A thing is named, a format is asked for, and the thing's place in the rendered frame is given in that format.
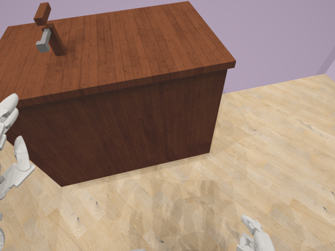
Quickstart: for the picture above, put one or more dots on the left robot hand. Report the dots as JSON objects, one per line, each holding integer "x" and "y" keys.
{"x": 16, "y": 173}

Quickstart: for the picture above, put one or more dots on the right robot hand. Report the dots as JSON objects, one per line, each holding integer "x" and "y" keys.
{"x": 261, "y": 241}

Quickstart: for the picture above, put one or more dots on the counter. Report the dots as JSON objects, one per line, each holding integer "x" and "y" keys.
{"x": 117, "y": 91}

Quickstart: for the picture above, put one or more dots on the tap lever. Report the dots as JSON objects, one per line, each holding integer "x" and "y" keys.
{"x": 42, "y": 45}

